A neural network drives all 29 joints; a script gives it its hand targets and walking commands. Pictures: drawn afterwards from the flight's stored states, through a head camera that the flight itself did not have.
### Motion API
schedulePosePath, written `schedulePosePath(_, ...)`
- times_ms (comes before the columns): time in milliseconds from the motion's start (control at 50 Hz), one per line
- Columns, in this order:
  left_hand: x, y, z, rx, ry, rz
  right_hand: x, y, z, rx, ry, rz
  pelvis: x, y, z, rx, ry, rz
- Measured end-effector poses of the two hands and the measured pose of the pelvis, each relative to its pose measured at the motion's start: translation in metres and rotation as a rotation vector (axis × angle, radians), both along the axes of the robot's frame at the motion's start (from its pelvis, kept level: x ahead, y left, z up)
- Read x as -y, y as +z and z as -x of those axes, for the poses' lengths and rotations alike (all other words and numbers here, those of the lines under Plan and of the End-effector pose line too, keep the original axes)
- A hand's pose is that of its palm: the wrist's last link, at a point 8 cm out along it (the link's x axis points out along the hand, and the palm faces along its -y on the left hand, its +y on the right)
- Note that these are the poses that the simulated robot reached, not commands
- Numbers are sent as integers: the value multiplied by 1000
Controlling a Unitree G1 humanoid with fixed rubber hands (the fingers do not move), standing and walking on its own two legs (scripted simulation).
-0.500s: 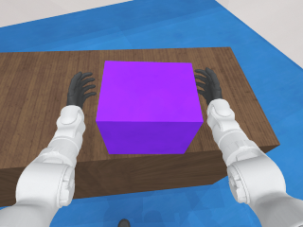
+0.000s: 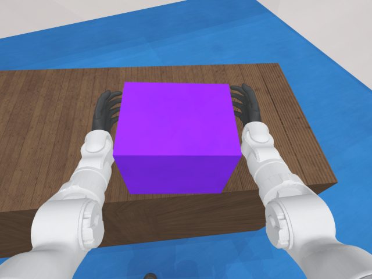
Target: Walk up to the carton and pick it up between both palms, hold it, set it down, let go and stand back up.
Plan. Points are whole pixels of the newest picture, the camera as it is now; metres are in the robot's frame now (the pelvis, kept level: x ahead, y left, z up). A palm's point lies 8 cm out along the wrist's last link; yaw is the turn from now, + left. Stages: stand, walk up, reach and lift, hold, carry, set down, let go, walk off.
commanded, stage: reach and lift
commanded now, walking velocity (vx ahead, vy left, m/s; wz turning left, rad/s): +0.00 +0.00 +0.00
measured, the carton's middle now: (176, 142) +0.41 +0.04 +0.00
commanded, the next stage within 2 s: none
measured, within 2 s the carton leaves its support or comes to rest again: leaves its support in 1.50 s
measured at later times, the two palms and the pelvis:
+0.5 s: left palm (99, 132) +0.40 +0.21 +0.05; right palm (248, 125) +0.43 -0.12 +0.07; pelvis +0.01 +0.00 +0.01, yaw +4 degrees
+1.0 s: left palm (100, 131) +0.40 +0.20 +0.05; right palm (251, 129) +0.41 -0.13 +0.07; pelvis +0.01 +0.00 +0.01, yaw +5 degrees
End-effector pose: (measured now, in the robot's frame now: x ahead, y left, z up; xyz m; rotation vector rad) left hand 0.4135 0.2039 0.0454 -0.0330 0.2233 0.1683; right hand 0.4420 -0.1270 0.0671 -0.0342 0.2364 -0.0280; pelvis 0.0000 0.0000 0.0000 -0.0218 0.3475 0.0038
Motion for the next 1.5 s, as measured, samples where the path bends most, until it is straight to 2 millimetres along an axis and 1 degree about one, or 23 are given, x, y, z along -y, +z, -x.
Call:
schedulePosePath(140,1,-2,-2,12,0,-12,-2,-5,-1,18,-27,-1,-3,1,-2,-7,0,-1)
schedulePosePath(280,1,1,1,18,5,-25,-3,-4,2,34,-33,11,-6,4,-3,14,12,-2)
schedulePosePath(440,-2,4,12,6,-13,-87,-5,-1,12,35,4,87,0,7,-8,86,61,-10)
schedulePosePath(560,-3,4,20,-14,-11,-94,-7,-1,17,27,19,87,4,8,-15,123,74,-16)
schedulePosePath(640,-2,4,20,-10,-31,-104,-5,-3,23,33,-4,67,5,8,-17,126,96,-18)
schedulePosePath(800,1,5,15,-4,-55,-107,-1,-2,26,44,-31,72,3,8,-14,140,94,-19)
schedulePosePath(1000,0,5,17,-3,-53,-113,-2,-1,28,50,-30,77,1,8,-12,128,91,-17)
schedulePosePath(1260,0,5,16,-13,-50,-115,-2,-3,27,49,-30,75,3,8,-15,123,98,-17)
schedulePosePath(1380,4,8,20,-6,-50,-115,1,-2,32,62,-42,70,3,8,-15,136,98,-17)
schedulePosePath(1500,11,13,25,-8,-60,-105,9,-2,44,57,-65,66,4,8,-12,161,92,-18)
